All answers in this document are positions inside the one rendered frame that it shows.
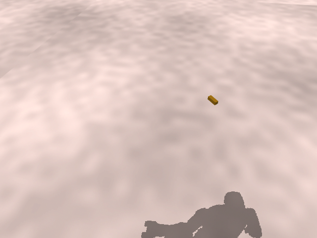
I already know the small box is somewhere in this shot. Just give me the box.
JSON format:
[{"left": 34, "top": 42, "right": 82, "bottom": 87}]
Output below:
[{"left": 208, "top": 95, "right": 218, "bottom": 105}]

